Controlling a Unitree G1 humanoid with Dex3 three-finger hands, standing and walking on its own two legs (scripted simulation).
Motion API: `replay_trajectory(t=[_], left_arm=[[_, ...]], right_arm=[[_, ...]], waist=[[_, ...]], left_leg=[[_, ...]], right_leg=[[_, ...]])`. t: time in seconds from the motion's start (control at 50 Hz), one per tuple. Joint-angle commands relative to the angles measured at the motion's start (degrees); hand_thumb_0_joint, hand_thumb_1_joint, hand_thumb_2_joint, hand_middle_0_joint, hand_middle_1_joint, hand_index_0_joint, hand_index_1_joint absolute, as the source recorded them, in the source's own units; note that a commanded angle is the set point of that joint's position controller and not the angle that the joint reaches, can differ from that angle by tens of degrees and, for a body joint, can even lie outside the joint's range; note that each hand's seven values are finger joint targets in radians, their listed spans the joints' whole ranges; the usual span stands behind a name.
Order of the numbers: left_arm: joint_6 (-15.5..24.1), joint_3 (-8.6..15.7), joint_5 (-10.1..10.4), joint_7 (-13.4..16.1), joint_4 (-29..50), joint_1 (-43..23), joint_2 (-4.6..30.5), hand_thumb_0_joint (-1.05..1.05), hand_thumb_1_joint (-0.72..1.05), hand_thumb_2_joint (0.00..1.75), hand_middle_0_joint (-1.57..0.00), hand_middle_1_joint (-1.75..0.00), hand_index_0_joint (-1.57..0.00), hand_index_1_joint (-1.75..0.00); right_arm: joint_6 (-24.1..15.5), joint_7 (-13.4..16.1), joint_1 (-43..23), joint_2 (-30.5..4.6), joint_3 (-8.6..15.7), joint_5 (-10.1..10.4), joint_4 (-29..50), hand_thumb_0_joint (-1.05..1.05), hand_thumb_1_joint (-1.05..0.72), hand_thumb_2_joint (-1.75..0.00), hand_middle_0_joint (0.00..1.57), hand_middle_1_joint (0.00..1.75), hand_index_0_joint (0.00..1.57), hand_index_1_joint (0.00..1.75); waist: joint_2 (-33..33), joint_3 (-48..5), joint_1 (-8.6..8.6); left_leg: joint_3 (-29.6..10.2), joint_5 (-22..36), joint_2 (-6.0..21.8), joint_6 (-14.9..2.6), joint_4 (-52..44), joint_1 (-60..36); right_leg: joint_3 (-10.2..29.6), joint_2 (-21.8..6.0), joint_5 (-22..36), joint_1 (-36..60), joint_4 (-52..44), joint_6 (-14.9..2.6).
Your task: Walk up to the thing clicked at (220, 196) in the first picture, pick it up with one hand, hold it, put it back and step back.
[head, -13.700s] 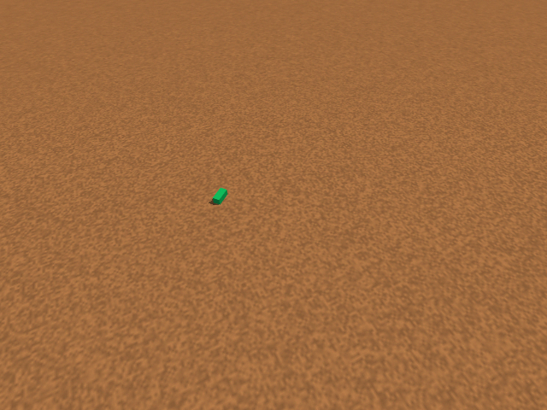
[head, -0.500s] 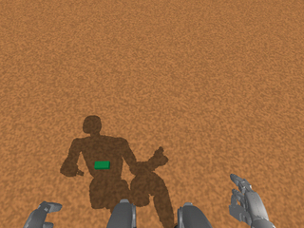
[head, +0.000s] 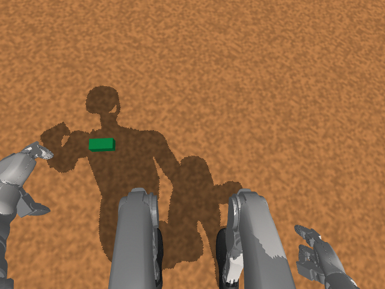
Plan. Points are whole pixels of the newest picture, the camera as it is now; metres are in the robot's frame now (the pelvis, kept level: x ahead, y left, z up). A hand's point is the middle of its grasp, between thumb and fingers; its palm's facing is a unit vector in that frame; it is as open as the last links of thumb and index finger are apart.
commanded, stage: rise first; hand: left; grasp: from above
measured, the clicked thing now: (102, 144) +0.50 +0.34 -0.44
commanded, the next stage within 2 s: none
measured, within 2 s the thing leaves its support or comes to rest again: neither
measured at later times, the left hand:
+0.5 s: hand (54, 159) +0.40 +0.39 -0.23, palm faces -0.48 -0.12 -0.87, open 13.5 cm
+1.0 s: hand (63, 150) +0.43 +0.39 -0.28, palm faces -0.45 -0.04 -0.89, open 13.2 cm
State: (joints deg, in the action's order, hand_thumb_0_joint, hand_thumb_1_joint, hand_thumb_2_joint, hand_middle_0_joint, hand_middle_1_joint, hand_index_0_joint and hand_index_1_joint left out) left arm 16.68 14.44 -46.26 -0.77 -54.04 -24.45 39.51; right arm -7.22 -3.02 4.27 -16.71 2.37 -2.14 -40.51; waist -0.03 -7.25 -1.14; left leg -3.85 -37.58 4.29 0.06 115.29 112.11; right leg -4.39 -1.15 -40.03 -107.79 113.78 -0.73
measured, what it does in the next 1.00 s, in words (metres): lowers itself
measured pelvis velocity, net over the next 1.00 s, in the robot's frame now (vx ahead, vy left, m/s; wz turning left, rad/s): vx -0.01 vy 0.01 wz -0.12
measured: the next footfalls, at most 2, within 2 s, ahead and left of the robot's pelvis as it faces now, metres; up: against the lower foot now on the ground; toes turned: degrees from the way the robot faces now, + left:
none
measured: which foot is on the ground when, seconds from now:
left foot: down 0.00-1.00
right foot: down 0.00-1.00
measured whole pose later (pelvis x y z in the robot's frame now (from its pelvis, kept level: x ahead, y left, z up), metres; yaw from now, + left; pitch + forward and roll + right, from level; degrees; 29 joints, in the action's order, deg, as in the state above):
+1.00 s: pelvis -0.01 +0.01 -0.14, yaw -7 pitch +31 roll -10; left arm 28.3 16.1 -77.3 17.6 -79.6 -49.9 59.7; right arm 3.9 -7.2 1.6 -15.5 -4.8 -11.8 -43.2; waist -4.0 1.1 -8.8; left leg -9.7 -38.9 4.4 -1.7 142.3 135.4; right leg -7.6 0.3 -40.3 -127.7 136.9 1.1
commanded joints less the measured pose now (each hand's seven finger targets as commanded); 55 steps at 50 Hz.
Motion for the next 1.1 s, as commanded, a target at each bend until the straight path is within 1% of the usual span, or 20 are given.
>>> replay_trajectory(t=[0.0,0.04,0.14,0.22,0.26,0.3,0.34,0.4,0.52,0.54,0.58,0.64,0.72,0.74,0.84,0.88,0.9,0.98,1.06,1.08], left_arm=[[5.7,6.2,-3.9,2.8,4.0,-13.8,23.4,0.0,-0.41,0.92,-0.19,-0.92,-0.19,-0.93],[7.5,6.7,-5.9,3.9,3.9,-17.3,25.4,0.0,-0.41,0.93,-0.18,-0.91,-0.17,-0.92],[9.8,8.3,-10.7,7.3,-1.5,-21.9,30.2,0.0,-0.41,0.95,-0.14,-0.91,-0.13,-0.91],[10.2,6.6,-14.3,9.3,-4.2,-26.2,30.5,0.0,-0.41,0.94,-0.15,-0.88,-0.14,-0.89],[10.2,7.2,-16.1,10.1,-6.1,-27.1,32.2,0.0,-0.39,0.92,-0.16,-0.87,-0.15,-0.88],[10.5,5.7,-17.4,10.7,-7.1,-28.7,31.3,0.0,-0.4,0.93,-0.16,-0.86,-0.15,-0.87],[10.8,6.0,-19.0,11.4,-8.8,-30.0,33.5,0.0,-0.4,0.91,-0.17,-0.86,-0.16,-0.86],[11.5,5.2,-20.6,12.3,-9.5,-32.6,34.2,0.0,-0.4,0.91,-0.17,-0.85,-0.16,-0.86],[13.3,6.1,-24.6,14.9,-11.4,-35.6,38.2,0.0,-0.35,0.86,-0.21,-0.81,-0.21,-0.81],[13.2,5.6,-25.1,15.3,-12.9,-35.2,37.6,0.0,-0.34,0.85,-0.22,-0.81,-0.21,-0.81],[13.7,4.6,-25.9,15.9,-13.9,-36.3,36.9,0.0,-0.35,0.86,-0.21,-0.81,-0.2,-0.81],[14.1,5.0,-27.7,17.3,-14.2,-36.7,38.8,0.0,-0.33,0.84,-0.24,-0.78,-0.24,-0.78],[14.1,4.4,-29.0,19.0,-15.3,-38.5,39.4,0.0,-0.34,0.83,-0.24,-0.8,-0.24,-0.8],[14.1,5.3,-28.7,19.5,-15.5,-38.7,39.9,0.0,-0.32,0.82,-0.23,-0.81,-0.24,-0.8],[12.7,5.1,-28.9,20.7,-17.0,-39.6,40.7,0.0,-0.36,0.84,-0.21,-0.85,-0.21,-0.85],[12.2,4.7,-29.2,20.7,-17.5,-40.1,40.7,0.0,-0.37,0.85,-0.2,-0.87,-0.21,-0.86],[11.7,4.6,-29.1,20.7,-18.1,-39.1,40.4,0.0,-0.38,0.86,-0.2,-0.87,-0.2,-0.87],[11.2,4.7,-28.8,20.1,-16.8,-38.7,41.3,0.0,-0.39,0.86,-0.19,-0.89,-0.19,-0.88],[11.1,5.3,-27.4,19.1,-15.8,-38.7,41.6,0.0,-0.43,0.89,-0.17,-0.91,-0.17,-0.9],[11.2,5.0,-27.8,18.8,-16.0,-37.5,41.4,0.0,-0.44,0.9,-0.16,-0.92,-0.16,-0.92]], right_arm=[[-0.2,-0.1,8.3,-11.2,3.8,-0.7,3.0,0.0,-0.88,-0.9,0.2,0.3,0.2,0.3],[0.9,-0.5,8.9,-11.5,3.5,-1.1,2.5,0.0,-0.86,-0.89,0.2,0.3,0.2,0.3],[3.4,-1.2,9.1,-12.1,2.7,-2.5,1.3,0.0,-0.85,-0.89,0.2,0.3,0.2,0.3],[4.7,-1.6,9.4,-12.7,2.4,-3.6,0.4,0.0,-0.85,-0.89,0.2,0.3,0.2,0.3],[5.3,-1.9,9.6,-13.3,2.5,-4.1,0.0,0.0,-0.86,-0.89,0.2,0.3,0.2,0.3],[5.9,-2.2,9.8,-13.3,2.1,-4.5,-0.3,0.0,-0.86,-0.89,0.2,0.3,0.2,0.3],[6.5,-2.4,9.7,-13.7,1.6,-4.9,-0.6,0.0,-0.87,-0.89,0.2,0.3,0.2,0.3],[7.4,-2.6,9.2,-13.9,1.2,-5.6,-0.9,0.0,-0.87,-0.89,0.2,0.3,0.2,0.3],[9.2,-3.2,9.4,-14.3,-0.1,-7.4,-1.7,0.0,-0.88,-0.9,0.2,0.3,0.2,0.3],[9.6,-3.3,9.1,-14.3,-0.2,-7.6,-1.8,0.0,-0.88,-0.9,0.2,0.3,0.2,0.3],[10.0,-3.4,8.4,-14.4,-0.3,-7.9,-1.7,0.0,-0.88,-0.89,0.2,0.3,0.2,0.3],[10.7,-3.5,8.3,-14.4,-0.9,-8.7,-2.1,0.0,-0.89,-0.9,0.2,0.3,0.2,0.3],[11.2,-3.5,7.3,-14.4,-1.4,-9.2,-2.1,0.0,-0.9,-0.9,0.2,0.3,0.2,0.3],[11.2,-3.4,7.2,-14.6,-1.0,-9.1,-2.0,0.0,-0.89,-0.9,0.2,0.3,0.2,0.3],[11.2,-3.5,7.0,-14.6,-1.8,-9.5,-1.8,0.0,-0.9,-0.9,0.2,0.3,0.2,0.3],[11.1,-3.4,7.4,-14.5,-2.1,-9.6,-1.9,0.0,-0.9,-0.9,0.2,0.3,0.2,0.3],[11.1,-3.4,7.4,-14.3,-2.3,-9.5,-1.9,0.0,-0.91,-0.9,0.2,0.3,0.2,0.3],[11.1,-3.4,7.9,-14.5,-2.5,-10.2,-2.0,0.0,-0.91,-0.9,0.2,0.3,0.2,0.3],[11.2,-3.6,8.1,-14.8,-2.8,-10.3,-2.0,0.0,-0.91,-0.9,0.2,0.3,0.2,0.3],[11.3,-3.7,8.2,-14.7,-2.9,-10.4,-2.0,0.0,-0.91,-0.9,0.2,0.3,0.2,0.3]], waist=[[6.9,-35.8,0.6],[9.4,-37.5,0.39],[10.5,-35.1,-0.29],[12.7,-33.4,-1.65],[12.6,-33.6,-1.75],[12.7,-32.8,-2.64],[13.7,-32.0,-2.8],[14.4,-30.9,-3.78],[15.3,-32.2,-4.61],[15.4,-31.3,-4.36],[15.0,-30.4,-5.54],[16.5,-31.4,-5.18],[17.0,-30.4,-5.89],[15.8,-30.8,-6.08],[17.6,-29.5,-6.0],[17.3,-29.5,-6.56],[17.1,-29.0,-6.02],[17.0,-31.8,-6.42],[18.1,-30.9,-6.68],[18.4,-31.4,-6.43]], left_leg=[[1.7,7.3,-2.6,-1.7,-8.6,-23.4],[0.9,7.6,-2.4,-1.58,-7.4,-24.2],[-0.1,3.9,-2.3,-1.69,-4.4,-19.9],[-1.1,2.8,-2.1,-1.66,-2.6,-19.0],[-1.7,3.3,-2.0,-1.65,-1.6,-19.1],[-1.8,3.9,-2.2,-1.67,-0.1,-17.9],[-2.4,4.2,-2.1,-1.58,0.7,-18.0],[-2.5,4.1,-2.2,-1.59,2.3,-17.3],[-1.5,8.3,-2.4,-1.93,6.7,-15.4],[-1.7,7.9,-2.3,-1.92,6.9,-15.6],[-1.7,6.7,-2.3,-1.94,7.9,-14.3],[-1.4,9.0,-2.3,-1.95,9.3,-14.2],[-1.6,8.5,-2.1,-1.96,10.7,-13.5],[-1.9,7.8,-1.9,-1.91,10.9,-13.0],[-2.3,6.8,-1.8,-1.71,11.0,-12.6],[-2.2,7.7,-1.9,-1.82,11.7,-11.7],[-2.1,7.9,-2.0,-1.86,11.8,-11.6],[-1.8,11.8,-2.0,-2.17,13.5,-12.2],[-2.5,12.4,-1.7,-1.96,13.4,-13.0],[-2.6,14.0,-1.5,-1.94,13.7,-14.3]], right_leg=[[0.2,2.5,8.5,12.1,-10.7,-0.91],[-0.5,2.6,8.7,10.0,-8.4,-1.02],[-1.9,2.6,5.7,4.6,-4.4,-1.03],[-2.9,2.6,5.1,0.1,-1.7,-1.1],[-3.4,2.6,5.4,-1.5,-0.2,-1.08],[-3.6,2.7,5.8,-2.7,0.8,-1.14],[-4.1,2.6,6.0,-4.2,2.2,-1.15],[-4.5,2.7,5.8,-6.1,3.5,-1.16],[-4.4,3.2,8.4,-5.1,5.4,-1.02],[-4.5,3.2,7.7,-6.6,5.7,-1.1],[-4.9,3.5,7.0,-7.9,6.0,-1.04],[-4.8,3.7,8.7,-6.9,6.9,-1.09],[-5.1,4.0,8.2,-8.8,8.0,-1.11],[-5.4,4.1,7.9,-9.3,8.1,-1.01],[-5.8,4.0,7.3,-10.5,9.6,-1.13],[-5.8,4.1,8.2,-10.0,9.7,-1.08],[-5.8,4.1,8.1,-10.1,9.7,-1.11],[-5.8,4.3,11.4,-7.2,9.9,-0.64],[-6.1,4.2,11.5,-8.1,10.8,-0.74],[-6.2,4.4,12.4,-8.0,10.7,-0.69]])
